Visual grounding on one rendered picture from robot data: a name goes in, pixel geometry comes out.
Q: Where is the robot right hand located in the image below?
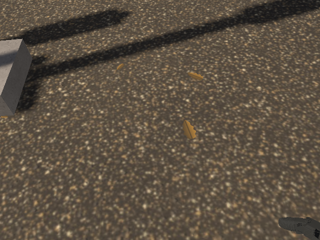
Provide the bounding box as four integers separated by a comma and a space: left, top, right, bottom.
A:
278, 217, 320, 240

